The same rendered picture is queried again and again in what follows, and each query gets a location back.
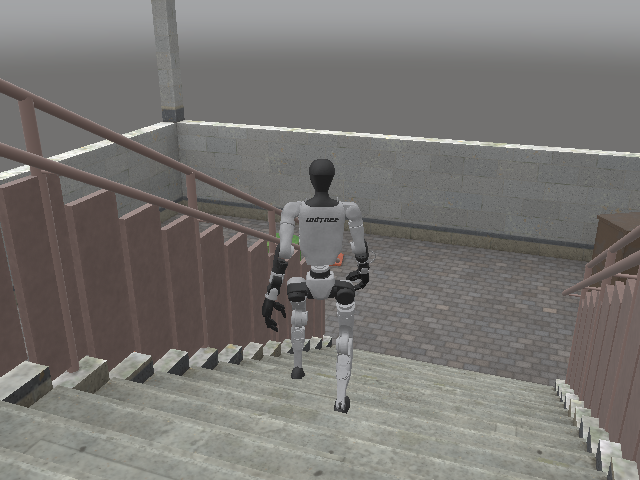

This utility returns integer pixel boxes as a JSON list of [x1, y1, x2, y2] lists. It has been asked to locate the left robot forearm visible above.
[[265, 243, 288, 301]]

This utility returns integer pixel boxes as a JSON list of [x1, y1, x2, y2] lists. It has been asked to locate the right robot forearm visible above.
[[355, 239, 370, 274]]

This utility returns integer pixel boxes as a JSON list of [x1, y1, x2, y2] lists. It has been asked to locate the robot left upper arm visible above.
[[279, 201, 301, 259]]

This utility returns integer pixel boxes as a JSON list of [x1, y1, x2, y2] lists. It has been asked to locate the left robot hand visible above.
[[262, 298, 286, 332]]

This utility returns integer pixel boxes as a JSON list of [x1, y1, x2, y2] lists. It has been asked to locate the robot right upper arm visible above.
[[342, 202, 366, 254]]

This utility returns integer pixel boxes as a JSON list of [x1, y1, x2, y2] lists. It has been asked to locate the right robot hand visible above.
[[346, 269, 369, 291]]

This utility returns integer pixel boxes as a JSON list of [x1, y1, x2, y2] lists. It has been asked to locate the robot right shin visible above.
[[336, 338, 353, 410]]

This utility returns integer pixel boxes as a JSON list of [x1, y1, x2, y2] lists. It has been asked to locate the robot right thigh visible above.
[[334, 280, 355, 355]]

